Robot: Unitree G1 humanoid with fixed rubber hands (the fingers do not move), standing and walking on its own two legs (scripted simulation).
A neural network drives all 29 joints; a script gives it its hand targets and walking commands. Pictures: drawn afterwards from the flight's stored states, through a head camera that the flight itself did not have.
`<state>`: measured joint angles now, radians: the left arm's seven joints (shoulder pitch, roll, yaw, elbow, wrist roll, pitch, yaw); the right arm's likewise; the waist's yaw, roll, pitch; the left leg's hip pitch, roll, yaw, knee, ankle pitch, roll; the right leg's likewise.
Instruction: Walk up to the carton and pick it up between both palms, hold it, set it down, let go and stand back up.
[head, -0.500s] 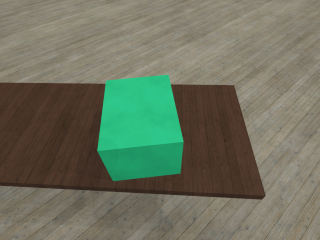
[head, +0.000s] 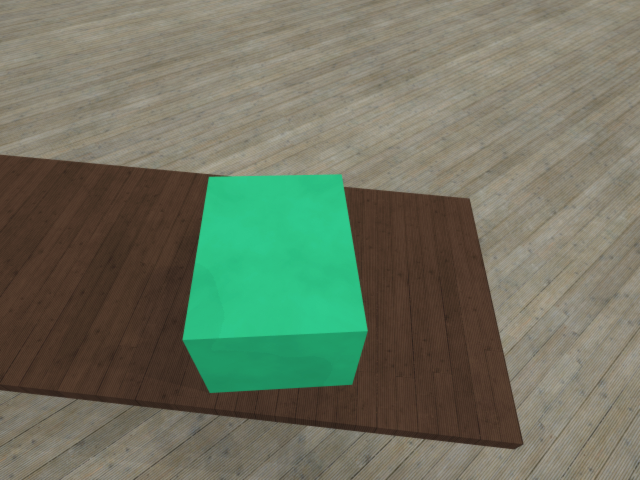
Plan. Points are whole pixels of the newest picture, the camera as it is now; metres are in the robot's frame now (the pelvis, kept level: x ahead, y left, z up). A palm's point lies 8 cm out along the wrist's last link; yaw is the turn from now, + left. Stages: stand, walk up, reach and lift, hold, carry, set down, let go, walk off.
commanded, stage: walk up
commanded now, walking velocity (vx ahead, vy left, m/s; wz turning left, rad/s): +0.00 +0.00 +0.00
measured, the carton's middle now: (278, 278) +0.42 +0.07 -0.06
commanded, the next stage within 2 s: stand in 1.82 s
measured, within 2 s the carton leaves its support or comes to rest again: neither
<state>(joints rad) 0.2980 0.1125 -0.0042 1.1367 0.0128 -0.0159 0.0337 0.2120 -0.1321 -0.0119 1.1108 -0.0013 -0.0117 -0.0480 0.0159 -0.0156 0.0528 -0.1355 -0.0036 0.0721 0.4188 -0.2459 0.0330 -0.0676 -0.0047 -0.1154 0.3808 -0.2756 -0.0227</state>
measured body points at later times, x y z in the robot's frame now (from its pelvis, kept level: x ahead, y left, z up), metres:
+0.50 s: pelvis -0.02 +0.05 -0.01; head +0.03 +0.05 +0.43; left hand -0.04 +0.31 -0.16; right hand +0.05 -0.21 -0.16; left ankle -0.02 +0.21 -0.71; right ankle -0.04 -0.10 -0.74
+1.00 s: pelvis -0.03 +0.10 +0.00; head -0.02 +0.09 +0.45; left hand -0.03 +0.31 -0.16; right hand +0.01 -0.12 -0.16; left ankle -0.01 +0.21 -0.74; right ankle -0.06 +0.00 -0.74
